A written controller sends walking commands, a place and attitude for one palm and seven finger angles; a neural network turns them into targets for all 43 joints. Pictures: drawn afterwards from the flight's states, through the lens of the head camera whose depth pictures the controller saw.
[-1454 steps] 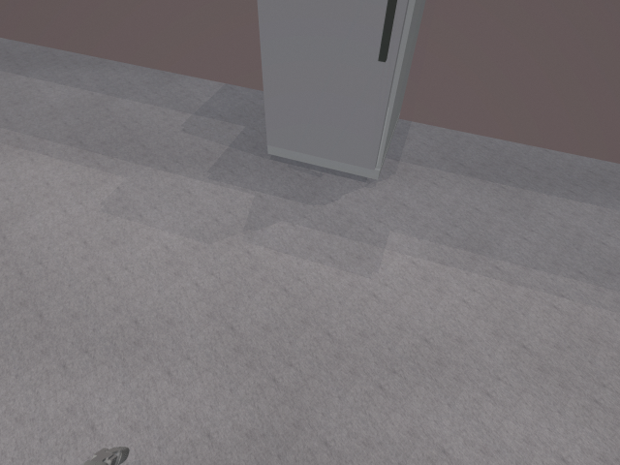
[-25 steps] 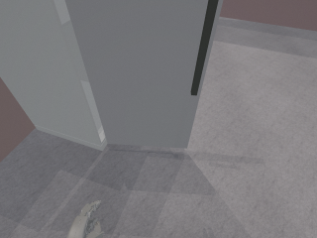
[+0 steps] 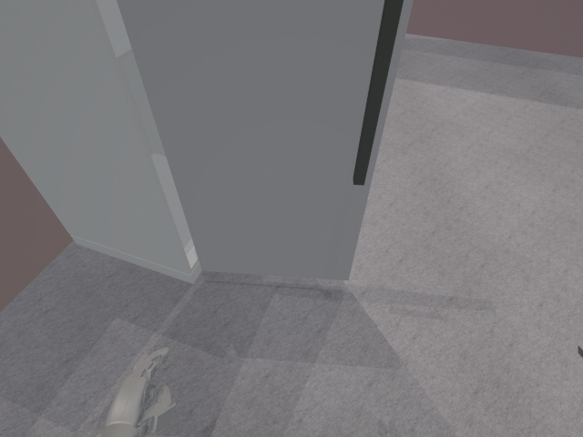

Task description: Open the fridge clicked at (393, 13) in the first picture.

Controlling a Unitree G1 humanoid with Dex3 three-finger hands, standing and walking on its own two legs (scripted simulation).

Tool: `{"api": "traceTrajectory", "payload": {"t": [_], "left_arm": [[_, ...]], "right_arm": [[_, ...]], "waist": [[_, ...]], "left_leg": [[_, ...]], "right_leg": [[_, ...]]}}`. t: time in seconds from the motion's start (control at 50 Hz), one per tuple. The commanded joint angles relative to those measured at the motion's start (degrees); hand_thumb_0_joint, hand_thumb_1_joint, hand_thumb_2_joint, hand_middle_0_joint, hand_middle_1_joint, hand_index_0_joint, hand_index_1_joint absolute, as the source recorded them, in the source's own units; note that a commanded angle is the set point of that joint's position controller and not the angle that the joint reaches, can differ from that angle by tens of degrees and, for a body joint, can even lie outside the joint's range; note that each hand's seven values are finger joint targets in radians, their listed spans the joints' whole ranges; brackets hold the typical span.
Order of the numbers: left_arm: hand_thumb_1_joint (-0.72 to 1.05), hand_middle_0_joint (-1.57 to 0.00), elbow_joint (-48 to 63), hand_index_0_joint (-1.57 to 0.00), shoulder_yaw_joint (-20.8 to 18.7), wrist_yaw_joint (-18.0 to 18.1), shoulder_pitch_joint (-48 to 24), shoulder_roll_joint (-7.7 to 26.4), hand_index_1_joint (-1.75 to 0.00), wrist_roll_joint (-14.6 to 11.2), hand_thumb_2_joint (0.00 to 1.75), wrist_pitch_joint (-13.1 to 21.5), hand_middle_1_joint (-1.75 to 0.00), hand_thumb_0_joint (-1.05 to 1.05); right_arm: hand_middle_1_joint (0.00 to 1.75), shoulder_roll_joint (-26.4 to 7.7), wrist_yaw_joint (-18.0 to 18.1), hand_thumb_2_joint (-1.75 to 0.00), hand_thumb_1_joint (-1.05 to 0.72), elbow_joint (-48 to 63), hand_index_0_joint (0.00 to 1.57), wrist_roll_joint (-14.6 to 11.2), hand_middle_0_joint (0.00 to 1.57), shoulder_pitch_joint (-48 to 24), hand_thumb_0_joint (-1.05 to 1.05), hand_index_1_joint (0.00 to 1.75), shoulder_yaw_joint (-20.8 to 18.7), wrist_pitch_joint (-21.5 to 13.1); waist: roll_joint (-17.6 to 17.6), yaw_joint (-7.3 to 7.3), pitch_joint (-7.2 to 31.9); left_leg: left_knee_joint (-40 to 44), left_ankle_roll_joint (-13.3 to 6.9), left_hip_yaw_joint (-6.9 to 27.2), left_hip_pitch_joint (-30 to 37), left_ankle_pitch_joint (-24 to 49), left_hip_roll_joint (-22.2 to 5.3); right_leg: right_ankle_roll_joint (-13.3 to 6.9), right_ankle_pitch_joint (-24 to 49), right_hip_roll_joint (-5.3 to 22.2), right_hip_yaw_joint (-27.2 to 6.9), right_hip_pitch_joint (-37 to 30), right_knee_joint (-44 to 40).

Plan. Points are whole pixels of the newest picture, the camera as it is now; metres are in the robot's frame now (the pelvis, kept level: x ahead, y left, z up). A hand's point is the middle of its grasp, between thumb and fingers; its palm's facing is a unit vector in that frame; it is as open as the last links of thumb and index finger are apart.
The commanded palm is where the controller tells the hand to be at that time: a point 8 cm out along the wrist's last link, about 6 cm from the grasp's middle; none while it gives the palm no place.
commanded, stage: let the arm hang, fingers relaxed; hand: right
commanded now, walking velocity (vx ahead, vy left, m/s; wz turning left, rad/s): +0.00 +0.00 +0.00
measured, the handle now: (375, 87) +0.77 -0.13 +0.12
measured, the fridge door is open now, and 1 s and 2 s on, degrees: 74 74 74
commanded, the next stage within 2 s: look to check the result in 1.08 s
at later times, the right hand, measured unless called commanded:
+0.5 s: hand out of the picture -0.08 -0.20 -0.17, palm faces +0.04 +0.98 -0.21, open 7.2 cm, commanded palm none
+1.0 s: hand out of the picture +0.04 -0.25 -0.16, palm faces +0.00 +0.96 -0.27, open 7.3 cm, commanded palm none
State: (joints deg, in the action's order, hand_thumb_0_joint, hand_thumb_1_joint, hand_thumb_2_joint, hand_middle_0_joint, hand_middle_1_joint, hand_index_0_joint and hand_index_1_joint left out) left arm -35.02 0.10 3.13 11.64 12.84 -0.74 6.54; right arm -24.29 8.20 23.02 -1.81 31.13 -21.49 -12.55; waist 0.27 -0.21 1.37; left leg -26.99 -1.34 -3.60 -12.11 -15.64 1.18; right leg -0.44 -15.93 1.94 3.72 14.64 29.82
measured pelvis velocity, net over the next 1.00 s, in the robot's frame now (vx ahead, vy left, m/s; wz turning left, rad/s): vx -0.03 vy -0.03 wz -0.01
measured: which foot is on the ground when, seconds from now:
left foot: down 0.00-1.00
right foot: down 0.00-1.00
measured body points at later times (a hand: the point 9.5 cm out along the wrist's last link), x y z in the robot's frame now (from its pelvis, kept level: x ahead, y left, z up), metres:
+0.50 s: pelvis -0.03 -0.01 +0.00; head -0.01 -0.02 +0.45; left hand -0.05 +0.23 -0.15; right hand -0.08 -0.25 -0.16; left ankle -0.02 +0.10 -0.74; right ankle -0.01 -0.11 -0.74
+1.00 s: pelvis -0.03 -0.03 +0.01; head -0.02 -0.03 +0.46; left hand +0.04 +0.24 -0.13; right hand +0.04 -0.30 -0.14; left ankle -0.02 +0.10 -0.74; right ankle -0.01 -0.11 -0.74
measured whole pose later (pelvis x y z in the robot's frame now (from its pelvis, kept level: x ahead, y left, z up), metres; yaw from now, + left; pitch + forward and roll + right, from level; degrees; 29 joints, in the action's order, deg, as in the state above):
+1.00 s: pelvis -0.03 -0.03 +0.01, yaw -1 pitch -1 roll +0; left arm -63.4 -0.8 0.4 9.1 15.6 0.9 0.6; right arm -15.4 0.4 -63.3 1.3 8.1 -0.4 -1.1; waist 0.0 -0.1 -1.3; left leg -21.4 1.0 -3.2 -9.4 -10.9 -2.1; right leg -3.4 -9.9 -1.7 4.3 10.9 21.6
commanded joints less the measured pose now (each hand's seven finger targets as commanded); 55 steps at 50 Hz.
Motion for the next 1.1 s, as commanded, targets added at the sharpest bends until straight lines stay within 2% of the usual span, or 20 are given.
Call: {"api": "traceTrajectory", "payload": {"t": [0.0,0.02,0.04,0.08,0.1,0.14,0.16,0.18,0.22,0.28,0.34,0.38,0.4,0.44,0.64,0.86,0.9,0.96,1.0,1.08], "left_arm": [[0.9,-0.2,-1.87,-0.2,-4.73,-3.58,-3.28,14.39,-0.3,0.67,0.9,-1.2,-0.3,0.0],[0.9,-0.2,-1.59,-0.2,-3.89,-3.44,-3.42,14.32,-0.3,0.96,0.9,-2.47,-0.3,0.0],[0.9,-0.2,-1.89,-0.2,-3.27,-3.44,-3.96,14.14,-0.3,1.36,0.9,-3.27,-0.3,0.0],[0.9,-0.2,-3.63,-0.2,-2.55,-3.3,-4.18,13.7,-0.3,1.99,0.9,-4.28,-0.3,0.0],[0.9,-0.2,-4.93,-0.2,-2.13,-3.29,-3.57,12.15,-0.3,2.17,0.9,-5.02,-0.3,0.0],[0.9,-0.2,-8.09,-0.2,-1.34,-3.23,-1.96,9.64,-0.3,2.6,0.9,-6.38,-0.3,0.0],[0.9,-0.2,-9.58,-0.2,-1.13,-3.18,-1.71,9.01,-0.3,2.7,0.9,-6.75,-0.3,0.0],[0.9,-0.2,-11.04,-0.2,-0.92,-3.04,-1.23,8.58,-0.3,2.69,0.9,-6.91,-0.3,0.0],[0.9,-0.2,-13.71,-0.2,-0.7,-2.83,-1.36,7.86,-0.3,2.57,0.9,-6.84,-0.3,0.0],[0.9,-0.2,-17.33,-0.2,-0.82,-2.14,-0.19,6.31,-0.3,2.55,0.9,-6.68,-0.3,0.0],[0.9,-0.2,-20.05,-0.2,-1.11,-1.77,2.11,5.59,-0.3,2.27,0.9,-6.86,-0.3,0.0],[0.9,-0.2,-21.59,-0.2,-1.37,-1.61,3.85,5.41,-0.3,2.15,0.9,-6.93,-0.3,0.0],[0.9,-0.2,-21.94,-0.2,-1.72,-1.56,4.44,6.34,-0.3,1.99,0.9,-6.88,-0.3,0.0],[0.9,-0.2,-23.23,-0.2,-1.86,-1.45,5.61,5.93,-0.3,1.99,0.9,-6.76,-0.3,0.0],[0.9,-0.2,-25.68,-0.2,-2.68,-1.57,5.55,7.46,-0.3,2.03,0.9,-6.27,-0.3,0.0],[0.9,-0.2,-25.75,-0.2,-2.79,-2.01,-1.06,11.24,-0.3,2.01,0.9,-5.38,-0.3,0.0],[0.9,-0.2,-25.42,-0.2,-2.82,-2.09,-1.98,12.14,-0.3,1.85,0.9,-5.27,-0.3,0.0],[0.9,-0.2,-25.55,-0.2,-2.74,-2.17,-3.94,13.29,-0.3,1.9,0.9,-5.0,-0.3,0.0],[0.9,-0.2,-25.32,-0.2,-2.74,-2.2,-4.65,14.21,-0.3,1.76,0.9,-4.99,-0.3,0.0],[0.9,-0.2,-25.48,-0.2,-2.65,-2.23,-6.26,15.5,-0.3,1.79,0.9,-4.79,-0.3,0.0]], "right_arm": [[0.3,0.83,-7.93,-0.9,-0.9,-32.01,0.2,3.22,0.2,-9.8,0.0,0.3,15.56,11.62],[0.3,0.43,-8.32,-0.9,-0.9,-34.91,0.2,3.14,0.2,-11.4,0.0,0.3,15.91,11.83],[0.3,0.13,-8.46,-0.9,-0.9,-38.17,0.2,3.2,0.2,-13.5,0.0,0.3,16.48,11.98],[0.3,-0.24,-8.34,-0.9,-0.9,-45.74,0.2,3.45,0.2,-16.24,0.0,0.3,17.42,11.93],[0.3,0.17,-8.06,-0.9,-0.9,-49.95,0.2,3.47,0.2,-17.21,0.0,0.3,18.15,12.09],[0.3,1.11,-7.73,-0.9,-0.9,-57.3,0.2,3.37,0.2,-19.02,0.0,0.3,19.34,12.61],[0.3,1.35,-7.59,-0.9,-0.9,-60.42,0.2,3.27,0.2,-19.66,0.0,0.3,19.71,12.78],[0.3,1.62,-7.47,-0.9,-0.9,-63.11,0.2,3.19,0.2,-20.05,0.0,0.3,20.02,12.77],[0.3,2.31,-7.24,-0.9,-0.9,-68.25,0.2,2.99,0.2,-18.9,0.0,0.3,20.29,12.62],[0.3,4.55,-7.02,-0.9,-0.9,-74.75,0.2,2.87,0.2,-15.81,0.0,0.3,19.75,12.33],[0.3,4.9,-7.01,-0.9,-0.9,-78.86,0.2,2.66,0.2,-14.69,0.0,0.3,19.94,12.17],[0.3,5.05,-7.04,-0.9,-0.9,-80.74,0.2,2.64,0.2,-14.53,0.0,0.3,19.98,12.15],[0.3,4.39,-7.01,-0.9,-0.9,-81.45,0.2,2.71,0.2,-14.35,0.0,0.3,19.82,11.95],[0.3,4.97,-6.98,-0.9,-0.9,-82.96,0.2,2.68,0.2,-14.39,0.0,0.3,19.91,11.91],[0.3,3.59,-6.82,-0.9,-0.9,-85.5,0.2,2.97,0.2,-15.01,0.0,0.3,19.39,11.72],[0.3,0.29,-7.2,-0.9,-0.9,-84.8,0.2,3.03,0.2,-20.31,0.0,0.3,19.28,11.19],[0.3,-0.78,-7.3,-0.9,-0.9,-84.55,0.2,3.07,0.2,-21.28,0.0,0.3,19.23,11.0],[0.3,-1.66,-7.45,-0.9,-0.9,-84.5,0.2,2.97,0.2,-22.93,0.0,0.3,19.26,10.88],[0.3,-2.52,-7.54,-0.9,-0.9,-84.27,0.2,2.97,0.2,-23.54,0.0,0.3,19.2,10.72],[0.3,-3.5,-7.69,-0.9,-0.9,-84.45,0.2,2.84,0.2,-25.14,0.0,0.3,19.24,10.61]], "waist": [[1.68,-0.81,3.94],[-0.49,-0.16,2.61],[-3.56,0.06,0.98],[-9.59,0.16,0.55],[-11.03,-0.08,0.43],[-9.96,-0.98,-0.4],[-7.91,-1.09,-0.64],[-5.09,-1.23,0.05],[1.7,-0.53,0.5],[7.75,0.29,0.77],[7.61,0.21,-0.35],[6.09,-0.03,-2.03],[3.79,0.08,-2.18],[1.55,-0.13,-2.94],[-1.99,0.12,-5.42],[0.8,0.39,-3.92],[-0.11,0.4,-3.05],[1.16,0.34,-2.54],[-0.13,0.32,-1.61],[0.8,0.07,-0.17]], "left_leg": [[-2.71,-0.97,3.1,-4.22,12.62,-8.57],[-3.2,-0.83,2.57,-3.66,7.56,-7.69],[-3.27,-0.89,2.36,-3.22,3.67,-6.9],[-0.68,-1.37,4.39,-2.41,2.61,-7.66],[1.08,-1.83,5.86,-3.34,1.54,-8.87],[4.69,-2.68,8.41,-5.44,-0.45,-10.56],[5.59,-2.77,8.6,-6.13,-1.17,-10.63],[5.78,-2.66,8.52,-5.4,-0.98,-10.11],[5.5,-1.47,7.34,-2.48,-0.19,-8.46],[6.53,-1.4,6.7,1.51,1.22,-7.53],[8.18,-1.67,6.46,2.0,0.55,-7.52],[8.73,-1.71,6.1,1.48,-1.21,-7.28],[9.14,-1.77,6.18,1.45,-1.32,-7.13],[9.37,-1.75,5.93,0.86,-2.12,-7.42],[9.42,-1.57,5.99,-1.27,-4.4,-7.45],[9.04,-0.76,5.66,1.6,2.72,-7.8],[9.37,-0.64,5.61,2.55,3.85,-7.92],[9.84,-0.5,5.5,3.1,5.18,-8.4],[10.38,-0.49,5.47,3.77,5.64,-8.49],[10.86,-0.41,5.39,4.89,7.56,-8.97]], "right_leg": [[-1.38,16.42,6.76,-6.29,1.57,0.18],[-2.79,13.03,7.18,-8.17,4.72,-1.46],[-3.32,10.97,7.0,-9.47,6.96,-2.67],[-3.15,9.31,5.35,-9.84,6.67,-2.54],[-2.53,7.75,4.15,-8.72,5.39,-1.82],[-1.64,5.39,1.92,-7.05,2.87,-1.21],[-1.39,5.28,1.48,-6.56,1.33,-1.48],[-1.3,6.07,1.72,-6.53,0.34,-2.5],[-1.46,6.78,2.95,-7.52,0.48,-5.46],[-1.54,3.65,3.56,-7.68,2.1,-7.91],[-1.42,0.87,3.65,-7.57,2.3,-8.6],[-1.61,-1.78,3.72,-7.95,3.2,-9.83],[-1.74,-1.35,3.93,-8.15,2.69,-9.65],[-1.97,-1.79,3.92,-8.07,2.47,-10.1],[-2.72,-3.47,4.27,-8.59,2.1,-12.11],[-2.44,1.85,5.27,-9.54,-0.65,-14.83],[-2.42,3.85,5.36,-9.47,-1.28,-14.66],[-2.23,6.53,5.32,-9.44,-2.94,-15.02],[-2.2,7.89,5.44,-9.32,-3.69,-14.78],[-1.98,11.39,5.51,-9.31,-5.78,-14.9]]}}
